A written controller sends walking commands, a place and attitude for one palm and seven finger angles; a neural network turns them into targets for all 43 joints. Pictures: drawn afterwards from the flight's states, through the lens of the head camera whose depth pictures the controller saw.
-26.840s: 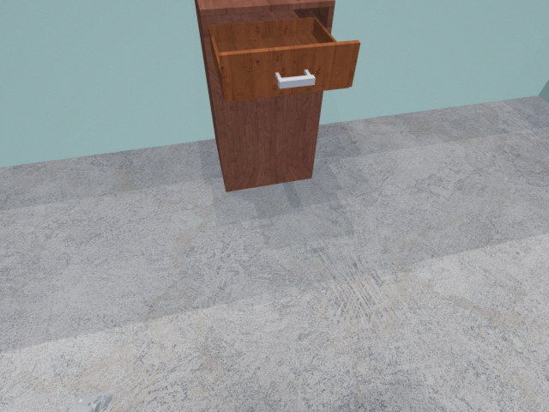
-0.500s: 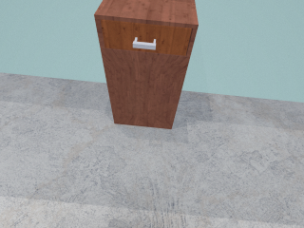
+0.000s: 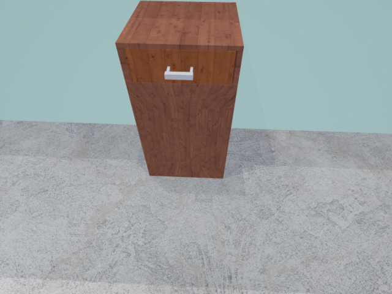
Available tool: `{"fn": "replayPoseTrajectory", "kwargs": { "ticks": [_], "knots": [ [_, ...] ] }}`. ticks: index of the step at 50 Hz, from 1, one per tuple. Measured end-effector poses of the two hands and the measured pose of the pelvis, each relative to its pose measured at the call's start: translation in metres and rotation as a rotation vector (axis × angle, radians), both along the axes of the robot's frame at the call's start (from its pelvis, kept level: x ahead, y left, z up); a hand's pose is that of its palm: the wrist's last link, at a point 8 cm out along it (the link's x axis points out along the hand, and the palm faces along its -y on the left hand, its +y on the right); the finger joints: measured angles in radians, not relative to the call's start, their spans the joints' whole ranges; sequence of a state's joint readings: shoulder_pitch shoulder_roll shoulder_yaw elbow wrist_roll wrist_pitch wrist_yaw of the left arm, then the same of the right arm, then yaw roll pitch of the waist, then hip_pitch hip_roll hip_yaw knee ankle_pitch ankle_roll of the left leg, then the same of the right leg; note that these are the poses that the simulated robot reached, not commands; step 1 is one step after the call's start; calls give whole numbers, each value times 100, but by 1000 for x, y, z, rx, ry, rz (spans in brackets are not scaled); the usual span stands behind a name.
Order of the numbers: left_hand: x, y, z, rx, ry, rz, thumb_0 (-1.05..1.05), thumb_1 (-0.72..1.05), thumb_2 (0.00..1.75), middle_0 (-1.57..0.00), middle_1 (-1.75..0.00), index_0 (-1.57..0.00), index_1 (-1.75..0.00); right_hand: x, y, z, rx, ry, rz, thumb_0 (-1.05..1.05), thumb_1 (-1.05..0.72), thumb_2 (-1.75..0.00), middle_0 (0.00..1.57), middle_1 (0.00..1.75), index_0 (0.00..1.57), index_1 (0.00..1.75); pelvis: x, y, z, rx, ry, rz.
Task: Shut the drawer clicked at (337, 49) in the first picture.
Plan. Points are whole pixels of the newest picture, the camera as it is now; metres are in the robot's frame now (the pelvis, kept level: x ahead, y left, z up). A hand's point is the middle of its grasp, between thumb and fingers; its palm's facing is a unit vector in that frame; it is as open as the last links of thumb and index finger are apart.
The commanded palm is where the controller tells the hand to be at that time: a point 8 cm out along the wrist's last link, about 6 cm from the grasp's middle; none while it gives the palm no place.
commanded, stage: let the arm hang, fingers relaxed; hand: left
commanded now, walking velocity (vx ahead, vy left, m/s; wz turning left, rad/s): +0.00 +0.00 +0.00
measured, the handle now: (179, 72) +0.86 +0.11 -0.02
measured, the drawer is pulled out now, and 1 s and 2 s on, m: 0.00 0.00 0.00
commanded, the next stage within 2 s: look to check the result in 0.18 s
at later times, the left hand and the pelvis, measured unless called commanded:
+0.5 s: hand out of the picture +0.03 +0.18 -0.17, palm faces +0.01 -0.97 -0.23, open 7.4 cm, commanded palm none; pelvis +0.01 -0.01 +0.00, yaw +0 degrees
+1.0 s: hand out of the picture +0.08 +0.18 -0.16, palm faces +0.01 -0.96 -0.27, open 7.4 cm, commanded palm none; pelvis +0.02 -0.03 +0.00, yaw +0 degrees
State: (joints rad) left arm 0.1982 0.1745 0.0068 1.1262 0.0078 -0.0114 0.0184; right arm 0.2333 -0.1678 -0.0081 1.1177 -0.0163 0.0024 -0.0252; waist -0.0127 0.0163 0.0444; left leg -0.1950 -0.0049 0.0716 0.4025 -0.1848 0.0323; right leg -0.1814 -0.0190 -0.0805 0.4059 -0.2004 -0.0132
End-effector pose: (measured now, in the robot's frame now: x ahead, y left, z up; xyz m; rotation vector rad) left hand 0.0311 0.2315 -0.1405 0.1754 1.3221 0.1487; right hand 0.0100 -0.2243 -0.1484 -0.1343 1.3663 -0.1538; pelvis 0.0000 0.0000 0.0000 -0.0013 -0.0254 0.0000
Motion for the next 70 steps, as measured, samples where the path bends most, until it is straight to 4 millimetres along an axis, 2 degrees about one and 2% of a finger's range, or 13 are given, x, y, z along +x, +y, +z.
{"fn": "replayPoseTrajectory", "kwargs": {
  "ticks": [7,16,25,43,53,70],
  "knots": [
    [8,-8,-1,-9,-4,-2,0,92,90,-20,-30,-21,-30,-3,-4,2,-7,19,-11,0,-91,-89,19,30,20,30,4,-4,1,0,-1,-2],
    [-4,-7,0,3,52,14,0,91,90,-20,-30,-20,-30,-8,-10,1,-7,57,-15,0,-91,-89,19,30,20,30,9,-9,2,0,3,-1],
    [-9,-7,2,19,80,23,0,91,90,-20,-30,-20,-30,2,-20,1,-16,54,-9,0,-91,-89,20,30,20,30,14,-14,2,1,5,-2],
    [28,-8,9,42,-5,-2,0,90,90,-20,-30,-20,-30,38,-47,6,-52,-28,13,0,-91,-89,20,30,20,30,21,-25,3,4,1,-4],
    [41,-4,13,63,-30,-12,0,90,90,-20,-30,-20,-30,41,-61,8,-69,-25,15,0,-91,-89,20,30,20,30,23,-30,4,4,3,-3],
    [48,2,16,80,-36,-20,0,90,90,-20,-30,-20,-30,43,-74,12,-93,-28,17,0,-91,-89,20,30,20,30,25,-33,4,3,0,-6]
  ]
}}
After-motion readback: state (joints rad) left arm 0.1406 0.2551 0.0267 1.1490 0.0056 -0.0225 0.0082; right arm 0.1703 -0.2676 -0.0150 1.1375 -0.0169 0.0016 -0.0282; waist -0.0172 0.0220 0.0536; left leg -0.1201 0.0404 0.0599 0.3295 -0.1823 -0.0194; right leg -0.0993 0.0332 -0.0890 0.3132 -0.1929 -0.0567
